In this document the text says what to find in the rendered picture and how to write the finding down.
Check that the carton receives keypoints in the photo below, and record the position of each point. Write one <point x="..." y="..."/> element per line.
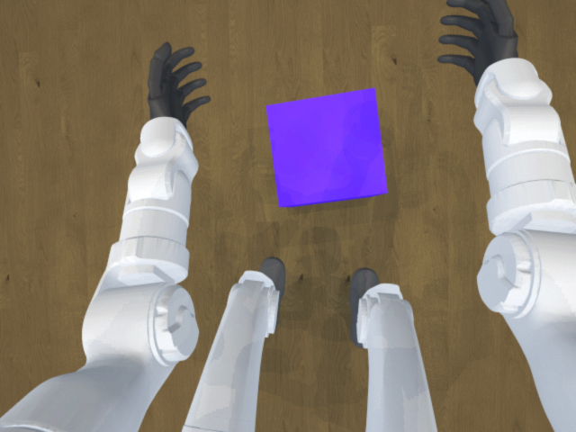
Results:
<point x="327" y="149"/>

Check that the robot left hand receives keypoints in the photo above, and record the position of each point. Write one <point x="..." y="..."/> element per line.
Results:
<point x="165" y="99"/>

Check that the left robot foot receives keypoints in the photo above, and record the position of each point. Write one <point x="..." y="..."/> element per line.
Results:
<point x="273" y="268"/>

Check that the robot right hand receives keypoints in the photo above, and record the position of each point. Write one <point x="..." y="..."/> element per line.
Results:
<point x="497" y="39"/>

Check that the robot left forearm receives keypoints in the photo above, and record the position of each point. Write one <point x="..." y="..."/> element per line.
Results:
<point x="151" y="248"/>

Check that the robot right shin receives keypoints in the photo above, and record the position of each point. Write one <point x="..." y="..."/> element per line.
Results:
<point x="388" y="288"/>

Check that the robot left upper arm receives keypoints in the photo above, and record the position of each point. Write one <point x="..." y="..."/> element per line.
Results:
<point x="133" y="338"/>

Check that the robot right upper arm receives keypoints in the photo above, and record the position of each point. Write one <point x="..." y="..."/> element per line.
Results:
<point x="529" y="277"/>

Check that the robot right forearm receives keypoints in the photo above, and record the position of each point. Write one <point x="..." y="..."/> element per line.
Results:
<point x="526" y="159"/>

